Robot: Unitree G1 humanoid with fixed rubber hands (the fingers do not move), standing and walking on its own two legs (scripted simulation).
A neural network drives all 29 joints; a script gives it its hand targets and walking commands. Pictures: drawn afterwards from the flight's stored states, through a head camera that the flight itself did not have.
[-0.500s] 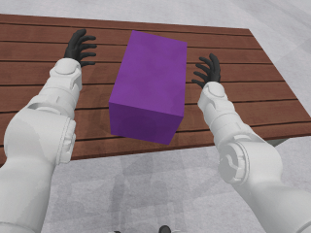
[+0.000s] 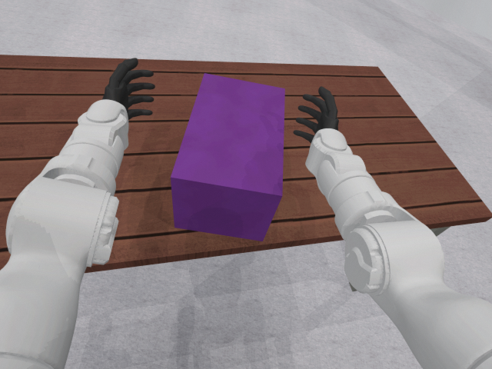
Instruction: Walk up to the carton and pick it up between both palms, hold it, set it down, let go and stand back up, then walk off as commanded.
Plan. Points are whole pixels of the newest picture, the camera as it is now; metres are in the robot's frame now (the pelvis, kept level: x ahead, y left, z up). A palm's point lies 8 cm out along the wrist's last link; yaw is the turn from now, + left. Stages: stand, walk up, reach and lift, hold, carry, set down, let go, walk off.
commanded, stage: set down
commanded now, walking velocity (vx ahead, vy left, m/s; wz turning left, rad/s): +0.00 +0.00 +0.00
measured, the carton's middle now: (232, 154) +0.53 -0.03 -0.01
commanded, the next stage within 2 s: none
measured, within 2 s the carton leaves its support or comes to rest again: neither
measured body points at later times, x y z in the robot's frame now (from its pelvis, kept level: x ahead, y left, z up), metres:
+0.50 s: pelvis +0.00 -0.01 +0.00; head +0.03 +0.05 +0.45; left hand +0.46 +0.16 +0.08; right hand +0.40 -0.18 +0.09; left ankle +0.03 +0.08 -0.73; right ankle +0.02 -0.18 -0.73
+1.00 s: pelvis -0.02 -0.01 +0.01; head +0.00 +0.04 +0.45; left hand +0.39 +0.19 +0.05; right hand +0.35 -0.17 +0.06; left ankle +0.03 +0.08 -0.73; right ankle +0.02 -0.18 -0.73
